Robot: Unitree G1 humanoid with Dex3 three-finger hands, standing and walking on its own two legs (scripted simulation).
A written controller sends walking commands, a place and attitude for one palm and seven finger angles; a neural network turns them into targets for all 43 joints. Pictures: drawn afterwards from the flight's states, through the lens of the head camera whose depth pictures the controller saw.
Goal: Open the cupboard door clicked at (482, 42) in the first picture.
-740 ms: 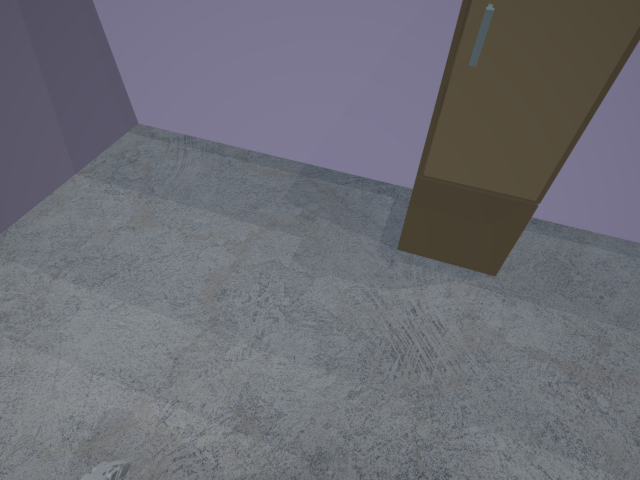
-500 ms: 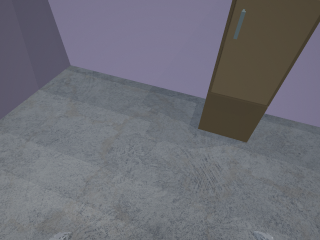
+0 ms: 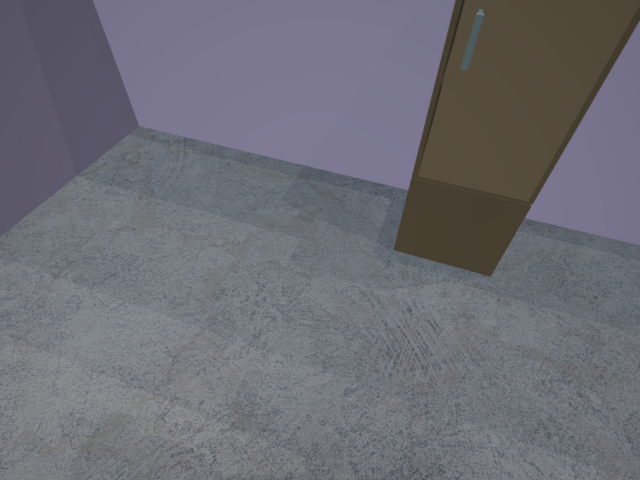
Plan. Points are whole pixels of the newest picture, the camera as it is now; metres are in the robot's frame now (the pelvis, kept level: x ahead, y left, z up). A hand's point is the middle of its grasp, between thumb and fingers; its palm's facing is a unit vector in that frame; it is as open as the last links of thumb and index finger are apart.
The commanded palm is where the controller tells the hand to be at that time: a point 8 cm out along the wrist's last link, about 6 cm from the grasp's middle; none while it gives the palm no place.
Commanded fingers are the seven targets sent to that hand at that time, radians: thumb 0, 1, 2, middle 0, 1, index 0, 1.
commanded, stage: stand and wait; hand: left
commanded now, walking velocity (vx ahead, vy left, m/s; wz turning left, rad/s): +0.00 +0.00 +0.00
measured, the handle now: (472, 39) +1.08 -0.31 +0.11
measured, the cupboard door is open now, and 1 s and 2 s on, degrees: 0 0 0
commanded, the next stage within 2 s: look at it before walking up in 0.10 s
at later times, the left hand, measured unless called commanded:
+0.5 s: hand out of the picture +0.07 +0.24 -0.15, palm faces -0.03 -0.94 -0.34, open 7.4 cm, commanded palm none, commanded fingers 0.00 0.90 0.90 -0.20 -0.30 -0.20 -0.30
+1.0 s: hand out of the picture +0.07 +0.22 -0.16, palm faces -0.06 -0.94 -0.32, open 7.4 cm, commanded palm none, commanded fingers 0.00 0.90 0.90 -0.20 -0.30 -0.20 -0.30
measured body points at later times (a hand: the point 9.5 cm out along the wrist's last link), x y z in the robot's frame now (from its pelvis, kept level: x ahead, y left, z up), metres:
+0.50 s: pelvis +0.00 -0.01 +0.00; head +0.01 -0.01 +0.45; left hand +0.07 +0.29 -0.13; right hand +0.08 -0.30 -0.13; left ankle -0.01 +0.11 -0.74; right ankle +0.00 -0.13 -0.74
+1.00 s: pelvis +0.00 -0.01 +0.00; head +0.01 -0.01 +0.45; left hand +0.08 +0.27 -0.14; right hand +0.08 -0.30 -0.14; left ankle +0.00 +0.11 -0.74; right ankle +0.00 -0.13 -0.74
